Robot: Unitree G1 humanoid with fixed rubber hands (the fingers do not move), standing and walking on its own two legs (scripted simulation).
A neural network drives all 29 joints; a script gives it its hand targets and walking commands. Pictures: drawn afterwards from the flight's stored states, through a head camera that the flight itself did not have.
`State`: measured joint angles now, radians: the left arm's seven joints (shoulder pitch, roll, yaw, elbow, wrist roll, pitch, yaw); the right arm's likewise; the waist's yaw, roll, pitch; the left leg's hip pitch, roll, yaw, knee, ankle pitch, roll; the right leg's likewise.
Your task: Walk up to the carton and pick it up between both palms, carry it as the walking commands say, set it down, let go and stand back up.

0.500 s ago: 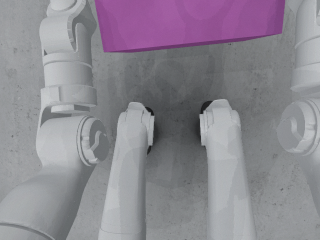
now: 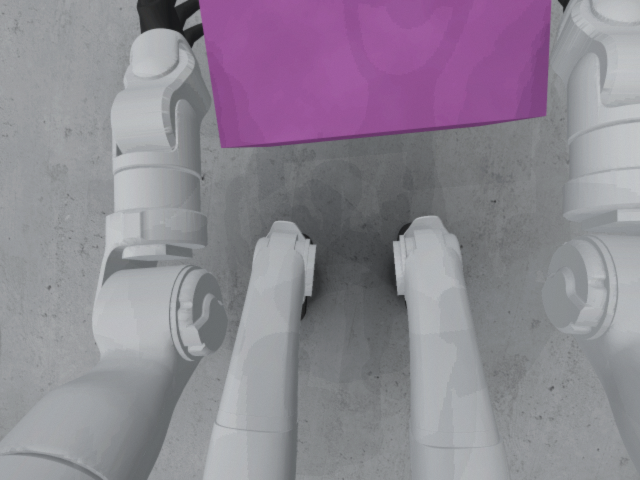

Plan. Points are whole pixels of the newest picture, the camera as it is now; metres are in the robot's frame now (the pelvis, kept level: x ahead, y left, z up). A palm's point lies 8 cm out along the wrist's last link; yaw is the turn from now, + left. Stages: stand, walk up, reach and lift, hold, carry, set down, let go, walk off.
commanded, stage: reach and lift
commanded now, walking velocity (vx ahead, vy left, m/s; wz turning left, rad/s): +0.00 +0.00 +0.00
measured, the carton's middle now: (366, 34) +0.54 -0.01 -0.18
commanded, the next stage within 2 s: none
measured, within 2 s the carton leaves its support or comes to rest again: neither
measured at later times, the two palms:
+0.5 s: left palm (122, 33) +0.49 +0.17 -0.01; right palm out of the picture +0.52 -0.20 -0.02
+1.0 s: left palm out of the picture +0.48 +0.18 +0.12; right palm out of the picture +0.49 -0.19 +0.10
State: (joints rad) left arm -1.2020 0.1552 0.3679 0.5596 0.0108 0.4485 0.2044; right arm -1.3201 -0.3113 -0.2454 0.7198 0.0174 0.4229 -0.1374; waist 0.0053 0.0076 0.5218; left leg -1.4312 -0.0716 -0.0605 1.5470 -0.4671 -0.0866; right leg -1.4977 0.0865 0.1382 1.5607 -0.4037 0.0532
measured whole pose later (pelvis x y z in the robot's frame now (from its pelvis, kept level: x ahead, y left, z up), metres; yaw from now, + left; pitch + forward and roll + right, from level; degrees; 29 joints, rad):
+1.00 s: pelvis +0.09 +0.00 +0.13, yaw +0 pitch +28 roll +2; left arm -0.65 -0.04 0.45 0.68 0.20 0.41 0.11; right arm -0.71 -0.04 -0.42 0.76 -0.23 0.39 -0.07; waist 0.03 0.04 -0.25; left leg -1.09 -0.05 -0.11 0.98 -0.37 -0.06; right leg -1.14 0.06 0.12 0.99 -0.31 0.02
